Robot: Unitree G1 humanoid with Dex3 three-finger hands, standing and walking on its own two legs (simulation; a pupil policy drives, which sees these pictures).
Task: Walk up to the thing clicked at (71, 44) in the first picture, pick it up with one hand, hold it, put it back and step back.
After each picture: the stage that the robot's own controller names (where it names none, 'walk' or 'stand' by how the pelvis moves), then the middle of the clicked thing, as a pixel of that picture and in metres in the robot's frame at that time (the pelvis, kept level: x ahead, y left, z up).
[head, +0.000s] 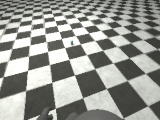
stand; (71, 42) +1.66 +0.55 -0.72
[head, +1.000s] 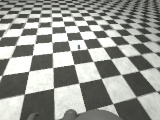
walk; (78, 46) +1.56 +0.29 -0.70
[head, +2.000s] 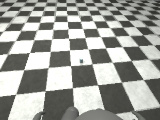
walk; (81, 59) +1.00 +0.17 -0.71
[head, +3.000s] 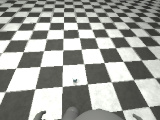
walk; (74, 79) +0.62 +0.20 -0.71
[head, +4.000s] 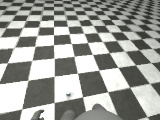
stand; (68, 92) +0.42 +0.22 -0.72
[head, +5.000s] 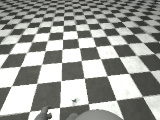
stand; (73, 98) +0.36 +0.22 -0.72
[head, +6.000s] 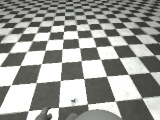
stand; (72, 98) +0.36 +0.22 -0.72
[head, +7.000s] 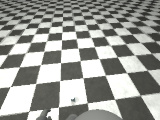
stand; (72, 97) +0.38 +0.23 -0.73
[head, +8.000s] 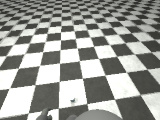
stand; (72, 98) +0.36 +0.24 -0.73
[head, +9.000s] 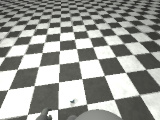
stand; (71, 99) +0.36 +0.24 -0.73
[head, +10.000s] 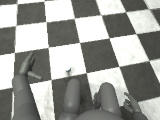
go down; (67, 68) +0.41 +0.23 -0.45
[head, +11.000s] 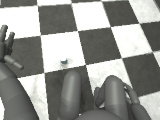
go down; (63, 59) +0.44 +0.25 -0.31
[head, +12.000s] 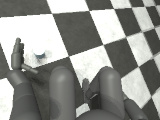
close in; (39, 52) +0.43 +0.29 -0.23
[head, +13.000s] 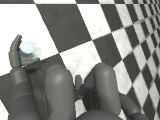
close; (26, 50) +0.42 +0.29 -0.22
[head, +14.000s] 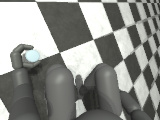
lift; (32, 56) +0.38 +0.27 -0.22
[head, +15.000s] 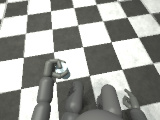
lift; (63, 71) +0.32 +0.20 -0.04
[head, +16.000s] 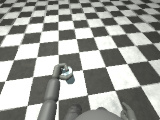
hold; (68, 76) +0.32 +0.17 -0.02
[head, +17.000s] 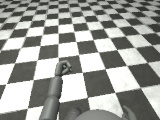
hold; out of the picture +0.02 +0.22 -0.65
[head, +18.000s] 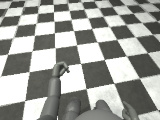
crouch; out of the picture -0.05 +0.20 -0.65
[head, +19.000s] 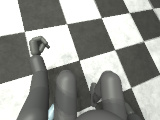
lower; (51, 112) +0.02 +0.21 -0.30
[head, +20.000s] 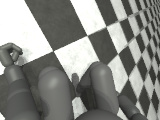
lower; out of the picture +0.01 +0.21 -0.25
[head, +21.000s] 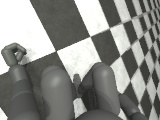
lower; out of the picture +0.01 +0.23 -0.25
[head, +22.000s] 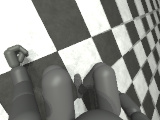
lower; out of the picture +0.02 +0.25 -0.25
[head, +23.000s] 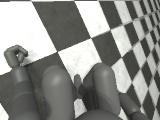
lower; out of the picture +0.03 +0.26 -0.25
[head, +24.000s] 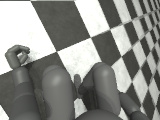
open; out of the picture +0.03 +0.27 -0.25
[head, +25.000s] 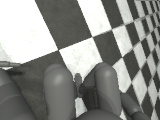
rise; out of the picture +0.04 +0.28 -0.25
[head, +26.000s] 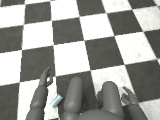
walk; (56, 100) +0.07 +0.30 -0.46
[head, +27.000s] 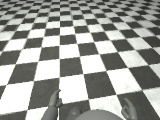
stand; out of the picture +0.02 +0.30 -0.69
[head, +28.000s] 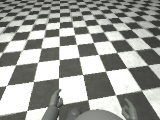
stand; out of the picture +0.02 +0.32 -0.69
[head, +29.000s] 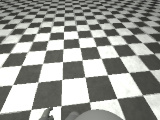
stand; out of the picture +0.03 +0.31 -0.74
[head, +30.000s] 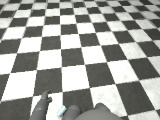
walk; (61, 110) +0.09 +0.27 -0.72
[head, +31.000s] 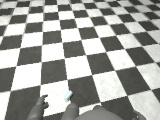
walk; (68, 95) +0.27 +0.23 -0.73
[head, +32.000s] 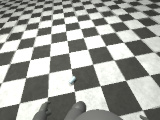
walk; (72, 80) +0.56 +0.34 -0.72
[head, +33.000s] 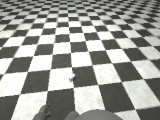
stand; (72, 77) +0.70 +0.31 -0.74
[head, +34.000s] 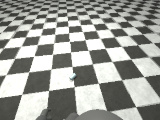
stand; (72, 76) +0.71 +0.31 -0.75
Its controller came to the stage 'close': yes
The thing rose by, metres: 0.69
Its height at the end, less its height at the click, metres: -0.02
